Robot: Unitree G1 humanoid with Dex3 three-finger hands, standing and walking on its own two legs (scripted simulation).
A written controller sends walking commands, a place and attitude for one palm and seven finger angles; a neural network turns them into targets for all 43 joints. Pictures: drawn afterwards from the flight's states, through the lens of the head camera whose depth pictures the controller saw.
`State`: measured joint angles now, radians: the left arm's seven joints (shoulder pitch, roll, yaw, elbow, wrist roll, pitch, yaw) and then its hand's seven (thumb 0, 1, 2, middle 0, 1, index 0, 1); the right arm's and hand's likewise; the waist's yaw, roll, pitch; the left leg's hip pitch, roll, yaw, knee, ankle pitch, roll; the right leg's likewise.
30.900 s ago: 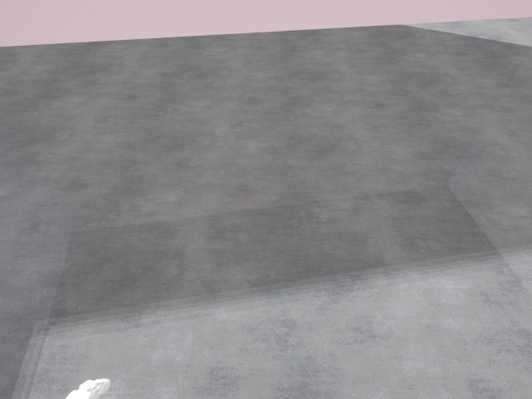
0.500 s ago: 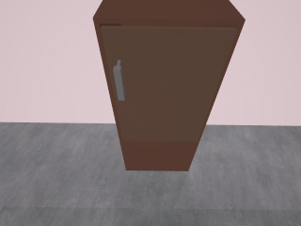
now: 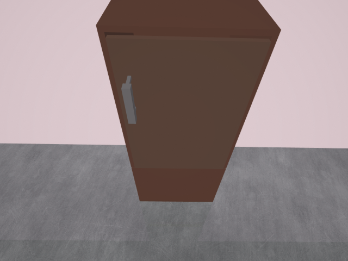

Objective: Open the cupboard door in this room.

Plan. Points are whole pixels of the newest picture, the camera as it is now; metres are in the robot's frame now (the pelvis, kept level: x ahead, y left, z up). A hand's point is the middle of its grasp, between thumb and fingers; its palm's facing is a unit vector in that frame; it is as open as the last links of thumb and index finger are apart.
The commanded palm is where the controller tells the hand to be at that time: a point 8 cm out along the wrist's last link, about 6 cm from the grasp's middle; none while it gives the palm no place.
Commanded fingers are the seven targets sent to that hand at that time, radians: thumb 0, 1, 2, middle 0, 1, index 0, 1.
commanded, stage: look again from close up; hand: left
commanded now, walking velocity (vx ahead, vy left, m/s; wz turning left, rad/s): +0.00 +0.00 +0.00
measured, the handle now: (130, 100) +0.52 +0.16 +0.07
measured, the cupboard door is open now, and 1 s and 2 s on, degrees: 0 0 0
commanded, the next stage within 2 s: raise the hand with hooked fingers in 0.14 s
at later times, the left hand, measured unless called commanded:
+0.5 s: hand (104, 210) +0.22 +0.17 +0.02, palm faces +0.20 -0.98 -0.08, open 7.8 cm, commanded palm +0.12 +0.22 -0.05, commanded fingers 0.00 0.57 0.76 -0.22 -0.51 -0.22 -0.51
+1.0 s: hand (95, 218) +0.21 +0.19 -0.01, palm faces -0.02 -1.00 -0.03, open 10.6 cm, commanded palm +0.16 +0.25 +0.01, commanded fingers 0.00 -0.01 0.51 -0.27 -0.88 -0.27 -0.88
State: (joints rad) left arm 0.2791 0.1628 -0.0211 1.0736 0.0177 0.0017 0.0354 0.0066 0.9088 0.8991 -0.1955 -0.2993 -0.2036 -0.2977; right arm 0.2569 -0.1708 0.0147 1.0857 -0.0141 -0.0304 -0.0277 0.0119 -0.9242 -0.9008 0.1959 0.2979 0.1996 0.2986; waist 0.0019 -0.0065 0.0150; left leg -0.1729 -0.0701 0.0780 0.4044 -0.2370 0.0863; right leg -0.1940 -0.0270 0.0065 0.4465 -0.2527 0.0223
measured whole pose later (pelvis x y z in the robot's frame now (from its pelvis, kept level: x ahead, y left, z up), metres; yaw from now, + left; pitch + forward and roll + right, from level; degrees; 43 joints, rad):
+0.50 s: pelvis -0.01 -0.04 -0.03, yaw +2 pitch +6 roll +1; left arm 0.30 0.21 0.18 0.18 -0.21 -0.36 -0.09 0.01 0.79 0.85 -0.20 -0.38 -0.21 -0.38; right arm 0.22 -0.22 -0.02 0.72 0.00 -0.24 -0.03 0.01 -0.91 -0.90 0.20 0.30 0.20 0.30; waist -0.03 0.01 -0.12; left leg -0.46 -0.03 0.04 0.71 -0.35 0.03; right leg -0.47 0.00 -0.05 0.75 -0.38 -0.04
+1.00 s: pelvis -0.03 -0.06 -0.06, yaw +2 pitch +10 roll -1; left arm 0.19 0.37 0.34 0.25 -0.39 -0.26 -0.50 0.01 0.21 0.61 -0.25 -0.74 -0.26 -0.74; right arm 0.24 -0.22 0.05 0.59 0.04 -0.22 -0.08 0.02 -0.91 -0.90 0.20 0.30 0.20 0.30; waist -0.02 0.03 -0.09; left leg -0.71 0.02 -0.01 0.97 -0.44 0.00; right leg -0.67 0.04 -0.10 0.93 -0.44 -0.06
